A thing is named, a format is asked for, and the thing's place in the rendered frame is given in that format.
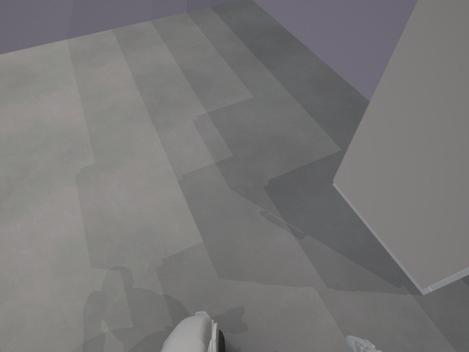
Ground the left robot thigh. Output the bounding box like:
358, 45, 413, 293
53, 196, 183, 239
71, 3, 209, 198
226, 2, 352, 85
161, 316, 219, 352

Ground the right robot hand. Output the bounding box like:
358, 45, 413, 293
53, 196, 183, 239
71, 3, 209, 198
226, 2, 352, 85
345, 335, 382, 352

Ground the fridge door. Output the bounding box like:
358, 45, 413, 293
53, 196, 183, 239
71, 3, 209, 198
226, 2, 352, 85
333, 0, 469, 290

